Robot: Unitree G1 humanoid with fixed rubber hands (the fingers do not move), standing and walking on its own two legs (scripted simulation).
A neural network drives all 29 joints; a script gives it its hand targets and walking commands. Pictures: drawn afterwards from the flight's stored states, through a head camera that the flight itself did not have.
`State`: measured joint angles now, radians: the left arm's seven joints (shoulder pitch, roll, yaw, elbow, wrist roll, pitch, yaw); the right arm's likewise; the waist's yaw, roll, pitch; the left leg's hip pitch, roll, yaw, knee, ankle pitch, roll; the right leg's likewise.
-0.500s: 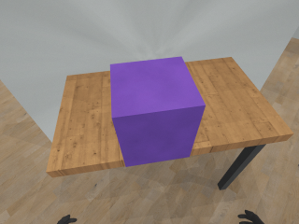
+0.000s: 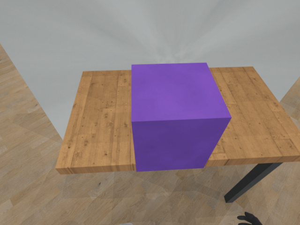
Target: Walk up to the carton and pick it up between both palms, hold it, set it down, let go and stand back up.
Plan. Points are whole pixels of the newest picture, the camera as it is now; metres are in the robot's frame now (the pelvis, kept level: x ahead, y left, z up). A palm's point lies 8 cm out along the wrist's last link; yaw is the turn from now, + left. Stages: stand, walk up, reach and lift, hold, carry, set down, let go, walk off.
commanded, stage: walk up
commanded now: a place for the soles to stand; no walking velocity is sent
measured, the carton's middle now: (169, 119) +0.40 -0.03 +0.05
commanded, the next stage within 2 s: none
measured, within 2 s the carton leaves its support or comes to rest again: neither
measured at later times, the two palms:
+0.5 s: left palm out of the picture +0.04 +0.21 -0.08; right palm out of the picture +0.10 -0.33 -0.09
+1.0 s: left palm out of the picture +0.03 +0.18 -0.09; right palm (284, 222) +0.16 -0.33 -0.08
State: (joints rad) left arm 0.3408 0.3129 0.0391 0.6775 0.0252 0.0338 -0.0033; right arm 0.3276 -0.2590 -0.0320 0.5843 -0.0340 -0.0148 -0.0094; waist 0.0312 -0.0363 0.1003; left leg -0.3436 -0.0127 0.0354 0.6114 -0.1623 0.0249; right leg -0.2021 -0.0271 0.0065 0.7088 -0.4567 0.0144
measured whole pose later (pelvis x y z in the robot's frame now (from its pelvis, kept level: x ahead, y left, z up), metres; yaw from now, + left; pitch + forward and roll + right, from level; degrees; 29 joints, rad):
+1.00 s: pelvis +0.01 -0.09 +0.01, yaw +10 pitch -3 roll +0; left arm 0.39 0.28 0.02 0.64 0.03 -0.01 -0.01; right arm 0.29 -0.27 -0.03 0.66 -0.01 0.02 0.00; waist 0.01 -0.02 0.04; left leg -0.27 0.01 -0.05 0.60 -0.29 -0.02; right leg -0.24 -0.03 -0.09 0.58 -0.29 -0.01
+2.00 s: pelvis +0.03 -0.07 +0.01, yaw +13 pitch -1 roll +0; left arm 0.34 0.29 0.01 0.64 0.02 0.00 -0.01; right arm 0.28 -0.28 -0.01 0.65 -0.01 0.00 0.01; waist 0.01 0.00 0.04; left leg -0.25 -0.03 -0.07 0.56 -0.28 0.00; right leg -0.20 -0.06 -0.12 0.54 -0.31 0.01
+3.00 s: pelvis +0.03 -0.09 +0.03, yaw +8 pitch -6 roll +0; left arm 0.19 0.24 0.08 0.45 0.02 0.23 0.03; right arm 0.17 -0.23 -0.03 0.68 0.00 -0.19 0.04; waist 0.05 -0.05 0.07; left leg -0.05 0.04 0.01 0.35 -0.21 -0.04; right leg -0.06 0.01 -0.04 0.38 -0.22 -0.02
